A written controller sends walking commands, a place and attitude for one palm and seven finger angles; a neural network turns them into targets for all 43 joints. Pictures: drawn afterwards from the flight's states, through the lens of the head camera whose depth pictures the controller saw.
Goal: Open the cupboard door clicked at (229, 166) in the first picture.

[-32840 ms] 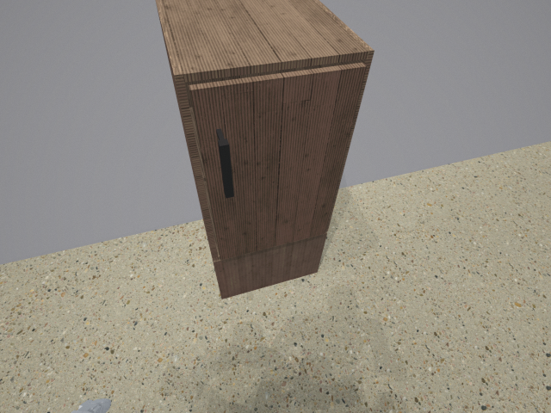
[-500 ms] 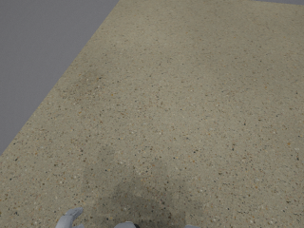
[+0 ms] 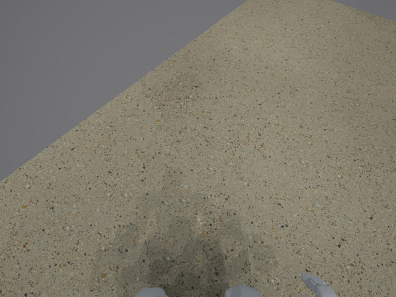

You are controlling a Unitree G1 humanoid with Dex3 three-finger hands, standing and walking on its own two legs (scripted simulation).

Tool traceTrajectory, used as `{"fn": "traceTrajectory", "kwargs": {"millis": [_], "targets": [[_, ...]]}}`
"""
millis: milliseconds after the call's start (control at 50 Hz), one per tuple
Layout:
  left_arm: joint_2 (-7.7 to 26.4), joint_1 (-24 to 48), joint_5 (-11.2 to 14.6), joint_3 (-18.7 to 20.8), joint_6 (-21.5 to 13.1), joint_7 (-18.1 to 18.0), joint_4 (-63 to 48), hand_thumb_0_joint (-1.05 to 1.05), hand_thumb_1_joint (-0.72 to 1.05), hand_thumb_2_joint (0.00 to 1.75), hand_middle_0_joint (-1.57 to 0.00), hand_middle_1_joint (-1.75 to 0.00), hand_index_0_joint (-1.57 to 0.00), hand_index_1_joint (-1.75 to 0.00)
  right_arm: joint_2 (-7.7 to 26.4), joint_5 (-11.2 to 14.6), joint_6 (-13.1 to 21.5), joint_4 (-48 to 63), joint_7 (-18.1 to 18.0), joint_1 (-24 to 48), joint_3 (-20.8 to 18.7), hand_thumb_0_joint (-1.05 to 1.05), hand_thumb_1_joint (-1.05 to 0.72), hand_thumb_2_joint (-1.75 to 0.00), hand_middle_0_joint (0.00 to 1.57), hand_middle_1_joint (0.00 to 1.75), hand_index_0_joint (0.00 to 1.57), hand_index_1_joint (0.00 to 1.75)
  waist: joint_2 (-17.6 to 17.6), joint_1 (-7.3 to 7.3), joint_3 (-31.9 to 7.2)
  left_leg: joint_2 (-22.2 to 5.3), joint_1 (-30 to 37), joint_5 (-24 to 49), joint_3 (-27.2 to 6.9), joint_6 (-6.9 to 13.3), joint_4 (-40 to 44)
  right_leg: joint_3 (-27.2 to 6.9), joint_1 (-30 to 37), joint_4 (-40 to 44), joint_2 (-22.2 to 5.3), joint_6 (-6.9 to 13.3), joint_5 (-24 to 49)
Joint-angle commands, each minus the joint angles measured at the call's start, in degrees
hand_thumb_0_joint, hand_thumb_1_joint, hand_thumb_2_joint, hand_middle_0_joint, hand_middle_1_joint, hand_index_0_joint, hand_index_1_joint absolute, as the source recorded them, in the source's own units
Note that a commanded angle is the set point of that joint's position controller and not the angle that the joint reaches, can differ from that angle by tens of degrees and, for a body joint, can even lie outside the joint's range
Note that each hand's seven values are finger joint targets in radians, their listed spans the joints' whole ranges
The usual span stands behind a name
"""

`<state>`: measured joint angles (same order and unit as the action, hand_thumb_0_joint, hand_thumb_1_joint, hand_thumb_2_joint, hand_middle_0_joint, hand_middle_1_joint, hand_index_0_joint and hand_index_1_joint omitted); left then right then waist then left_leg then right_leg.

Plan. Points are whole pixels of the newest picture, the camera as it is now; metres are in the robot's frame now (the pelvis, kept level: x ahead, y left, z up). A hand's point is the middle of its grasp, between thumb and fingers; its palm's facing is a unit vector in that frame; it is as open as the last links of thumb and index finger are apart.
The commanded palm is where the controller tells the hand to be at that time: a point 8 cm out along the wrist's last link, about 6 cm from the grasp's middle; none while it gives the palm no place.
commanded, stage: turn to face it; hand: left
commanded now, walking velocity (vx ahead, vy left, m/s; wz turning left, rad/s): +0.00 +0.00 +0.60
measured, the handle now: out of the picture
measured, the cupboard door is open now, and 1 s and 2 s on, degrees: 50 50 50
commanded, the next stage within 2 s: none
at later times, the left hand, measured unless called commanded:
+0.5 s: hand out of the picture +0.04 +0.13 -0.15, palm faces +0.35 -0.91 -0.23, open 7.3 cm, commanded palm none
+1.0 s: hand out of the picture +0.04 +0.13 -0.14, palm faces +0.57 -0.76 -0.31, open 7.3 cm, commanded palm none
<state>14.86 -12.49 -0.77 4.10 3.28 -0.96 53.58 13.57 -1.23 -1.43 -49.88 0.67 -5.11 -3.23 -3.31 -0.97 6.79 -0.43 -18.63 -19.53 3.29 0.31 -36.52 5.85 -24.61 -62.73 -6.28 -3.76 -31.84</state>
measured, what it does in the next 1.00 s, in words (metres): steps to the right, turning left: right foot, then left foot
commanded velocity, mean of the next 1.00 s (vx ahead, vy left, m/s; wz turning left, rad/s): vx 0.00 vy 0.00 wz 0.60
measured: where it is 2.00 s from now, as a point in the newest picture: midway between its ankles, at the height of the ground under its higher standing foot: outside the picture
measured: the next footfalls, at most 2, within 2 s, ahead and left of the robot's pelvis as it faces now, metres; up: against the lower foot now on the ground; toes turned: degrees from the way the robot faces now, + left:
right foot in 0.20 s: +0.08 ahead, -0.16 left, +0.00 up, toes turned +2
left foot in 0.60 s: +0.01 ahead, +0.06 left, +0.00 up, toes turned +29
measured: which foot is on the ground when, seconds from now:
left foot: down 0.00-0.20, up 0.22-0.58, down 0.60-0.92, up 0.94-1.00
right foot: up 0.00-0.18, down 0.20-0.58, up 0.60-0.92, down 0.94-1.00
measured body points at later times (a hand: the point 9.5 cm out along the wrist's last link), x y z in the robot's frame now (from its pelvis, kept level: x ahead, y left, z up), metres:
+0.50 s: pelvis +0.03 -0.07 +0.02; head +0.09 -0.06 +0.46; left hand +0.02 +0.18 -0.13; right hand +0.21 -0.28 -0.13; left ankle -0.03 +0.05 -0.68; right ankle +0.04 -0.16 -0.72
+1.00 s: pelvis +0.06 -0.10 +0.00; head +0.13 -0.09 +0.45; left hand +0.01 +0.17 -0.11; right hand +0.27 -0.28 -0.16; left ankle -0.04 +0.01 -0.68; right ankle +0.12 -0.20 -0.72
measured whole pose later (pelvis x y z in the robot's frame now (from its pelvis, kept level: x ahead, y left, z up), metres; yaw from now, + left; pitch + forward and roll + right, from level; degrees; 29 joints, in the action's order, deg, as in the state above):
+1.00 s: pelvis +0.06 -0.10 +0.00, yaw +36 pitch +1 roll +1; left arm 12.0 -7.9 -1.1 3.0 0.4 -0.9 48.8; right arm 14.8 -1.1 -4.4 -53.6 0.5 -9.3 -5.2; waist 2.8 0.9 6.1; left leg 0.9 -25.4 -28.6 -4.0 -1.8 -54.5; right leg 6.0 -17.7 -36.9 -4.0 0.3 -19.8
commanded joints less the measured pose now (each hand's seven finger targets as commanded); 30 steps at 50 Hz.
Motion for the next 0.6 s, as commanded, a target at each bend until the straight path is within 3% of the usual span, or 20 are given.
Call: {"fn": "traceTrajectory", "kwargs": {"millis": [0, 80, 120, 140, 160, 180, 200, 220, 240, 260, 300, 360, 440, 480, 520, 540, 560, 580], "targets": [[3.83, 2.8, 0.01, 0.98, -1.86, 0.45, -6.73, 0.0, 0.9, 0.9, -0.2, -0.3, -0.2, -0.3, 11.72, -0.28, 0.42, 2.45, -1.43, -3.44, -2.83, 0.0, -0.9, -0.9, 0.2, 0.3, 0.2, 0.3, 12.61, 2.07, -9.59, -13.97, 10.21, 36.09, -13.25, 9.07, 13.09, -4.98, -6.37, 0.07, 0.5, -0.97, 4.67], [3.09, 1.51, 0.14, 0.74, -2.01, 0.74, -6.86, 0.0, 0.9, 0.9, -0.2, -0.3, -0.2, -0.3, 12.4, -0.48, 0.01, 2.86, -1.0, -1.39, -3.37, 0.0, -0.9, -0.9, 0.2, 0.3, 0.2, 0.3, 12.6, 1.26, -9.34, -11.77, 4.43, 27.11, -14.17, 7.88, 12.49, -2.31, 2.91, 15.25, 3.57, -0.6, 6.36], [3.33, -2.69, 0.11, 0.99, -2.56, 0.81, -6.06, 0.0, 0.9, 0.9, -0.2, -0.3, -0.2, -0.3, 12.56, -0.23, -0.51, 3.48, -0.89, 1.17, -3.71, 0.0, -0.9, -0.9, 0.2, 0.3, 0.2, 0.3, 12.76, -0.76, -9.57, -10.17, -0.45, 21.31, -14.84, 6.23, 9.52, -0.63, 10.96, 25.06, 5.31, -0.48, 12.66], [4.85, -5.81, -0.12, 1.39, -3.08, 0.75, -5.63, 0.0, 0.9, 0.9, -0.2, -0.3, -0.2, -0.3, 11.96, 0.09, -0.65, 3.99, -0.68, 2.48, -3.76, 0.0, -0.9, -0.9, 0.2, 0.3, 0.2, 0.3, 9.41, -2.63, -9.9, -7.64, -4.13, 15.3, -13.39, 3.99, 6.08, -0.72, 16.61, 32.21, 4.6, -0.29, 18.41], [9.03, -8.49, -0.87, 2.25, -3.83, 0.17, -5.37, 0.0, 0.9, 0.9, -0.2, -0.3, -0.2, -0.3, 8.35, 0.64, -0.63, 4.85, -0.38, 1.67, -3.38, 0.0, -0.9, -0.9, 0.2, 0.3, 0.2, 0.3, -3.25, -3.73, -11.02, -1.29, -12.39, 1.44, -8.09, 0.3, -4.82, -11.51, 23.84, 41.93, -6.21, 2.31, 20.61], [14.1, -8.06, -1.25, 2.8, -3.92, -0.34, -5.96, 0.0, 0.9, 0.9, -0.2, -0.3, -0.2, -0.3, 5.24, 0.74, -0.48, 6.25, -0.05, 1.96, -2.84, 0.0, -0.9, -0.9, 0.2, 0.3, 0.2, 0.3, -18.0, -4.19, -10.79, 4.54, -17.76, -17.65, -2.86, -2.68, -21.5, -27.95, 22.88, 46.29, -21.71, 9.61, 28.84], [12.16, -6.72, -0.76, 2.27, -4.05, -0.74, -6.41, 0.0, 0.9, 0.9, -0.2, -0.3, -0.2, -0.3, 7.54, 0.36, -0.93, 5.61, -0.15, 2.06, -3.3, 0.0, -0.9, -0.9, 0.2, 0.3, 0.2, 0.3, -16.8, -3.66, -10.4, 0.93, -16.35, -16.95, -7.59, -1.72, -32.37, -27.2, 17.47, 46.01, -22.5, 12.73, 28.72], [10.07, -3.24, -0.63, 1.78, -3.78, -1.01, -7.11, 0.0, 0.9, 0.9, -0.2, -0.3, -0.2, -0.3, 6.87, 0.44, -1.35, 4.79, -0.01, 2.6, -3.43, 0.0, -0.9, -0.9, 0.2, 0.3, 0.2, 0.3, -14.14, -1.79, -7.57, -0.21, -16.75, -13.18, -7.7, -1.9, -38.05, -24.81, 13.69, 45.56, -19.69, 12.95, 26.81], [7.88, 0.7, -0.66, 1.36, -3.41, -1.21, -8.08, 0.0, 0.9, 0.9, -0.2, -0.3, -0.2, -0.3, 6.53, 0.35, -1.74, 3.66, 0.37, 1.07, -3.31, 0.0, -0.9, -0.9, 0.2, 0.3, 0.2, 0.3, -9.98, 0.3, -6.85, -1.67, -15.64, -9.02, -6.94, -2.35, -39.54, -17.33, 12.3, 44.08, -17.02, 11.81, 27.84], [6.4, 2.91, -0.73, 0.86, -3.54, -1.19, -8.81, 0.0, 0.9, 0.9, -0.2, -0.3, -0.2, -0.3, 5.02, 0.24, -2.01, 2.65, 0.85, 0.01, -2.82, 0.0, -0.9, -0.9, 0.2, 0.3, 0.2, 0.3, -7.93, 1.83, -6.7, -1.89, -14.09, -6.33, -5.35, -2.94, -38.01, -10.21, 11.36, 42.99, -13.93, 10.25, 30.89], [5.75, 2.21, -0.76, 0.67, -3.96, -1.2, -8.76, 0.0, 0.9, 0.9, -0.2, -0.3, -0.2, -0.3, 3.79, 0.35, -2.21, 1.85, 1.23, -0.49, -2.21, 0.0, -0.9, -0.9, 0.2, 0.3, 0.2, 0.3, -8.57, 1.5, -7.55, -1.62, -12.82, -5.1, -2.65, -3.73, -31.03, -4.46, 14.34, 42.0, -12.22, 9.14, 37.28], [6.92, -2.18, -0.78, 1.32, -4.16, -1.23, -7.02, 0.0, 0.9, 0.9, -0.2, -0.3, -0.2, -0.3, 2.33, 0.54, -1.84, 2.09, 1.38, 1.97, -1.54, 0.0, -0.9, -0.9, 0.2, 0.3, 0.2, 0.3, -5.63, -0.88, -9.19, -1.12, -11.34, -6.31, 0.28, -3.98, -18.93, -2.03, 21.67, 39.59, -13.39, 9.76, 46.24], [8.1, -4.83, -0.99, 1.99, -4.22, -1.07, -5.16, 0.0, 0.9, 0.9, -0.2, -0.3, -0.2, -0.3, 1.72, 0.77, -1.16, 2.76, 1.29, 3.09, -1.08, 0.0, -0.9, -0.9, 0.2, 0.3, 0.2, 0.3, -8.46, -2.42, -10.52, -0.65, -8.65, -7.63, 2.34, -3.06, -8.33, -0.65, 26.35, 36.74, -15.24, 10.38, 53.76], [8.66, -4.08, -0.91, 2.44, -4.14, -0.97, -5.1, 0.0, 0.9, 0.9, -0.2, -0.3, -0.2, -0.3, 2.36, 0.81, -0.89, 2.67, 1.07, 1.54, -1.18, 0.0, -0.9, -0.9, 0.2, 0.3, 0.2, 0.3, -7.38, -1.5, -10.77, -0.61, -5.39, -5.72, 3.17, -2.28, -3.57, 0.28, 24.74, 35.06, -16.52, 10.15, 52.91], [8.83, -2.43, -0.43, 2.61, -3.99, -0.56, -5.13, 0.0, 0.9, 0.9, -0.2, -0.3, -0.2, -0.3, 3.88, 0.48, -0.65, 2.02, 0.95, -2.01, -1.59, 0.0, -0.9, -0.9, 0.2, 0.3, 0.2, 0.3, -4.47, 1.1, -11.17, -0.02, 3.78, 2.03, 3.78, -1.22, 5.89, 3.83, 18.68, 29.55, -15.54, 7.2, 47.31], [7.95, -1.24, -0.08, 2.45, -3.78, -0.26, -5.59, 0.0, 0.9, 0.9, -0.2, -0.3, -0.2, -0.3, 6.24, 0.18, -0.35, 1.16, 0.98, -5.99, -2.34, 0.0, -0.9, -0.9, 0.2, 0.3, 0.2, 0.3, 1.18, 3.72, -13.08, -3.07, 13.4, 11.69, -0.36, 0.5, 11.48, 5.85, 11.09, 21.03, -13.46, 4.42, 39.52], [4.29, -0.14, 0.4, 1.7, -3.4, 0.3, -8.06, 0.0, 0.9, 0.9, -0.2, -0.3, -0.2, -0.3, 13.36, -0.46, 0.06, 0.77, 0.53, -10.19, -4.11, 0.0, -0.9, -0.9, 0.2, 0.3, 0.2, 0.3, 19.41, 6.16, -14.4, -19.34, 22.66, 32.77, -22.85, 9.19, 13.78, 7.38, -6.46, 7.41, -4.43, -0.5, 5.23], [3.72, 4.31, -0.26, 0.67, -2.73, 0.0, -10.66, 0.0, 0.9, 0.9, -0.2, -0.3, -0.2, -0.3, 15.74, -0.15, -0.56, -0.34, 0.06, -13.29, -4.49, 0.0, -0.9, -0.9, 0.2, 0.3, 0.2, 0.3, 18.92, 7.38, -13.14, -25.83, 20.9, 40.53, -26.88, 15.0, 15.0, 0.63, -11.78, -0.39, -1.53, -0.53, -7.76]]}}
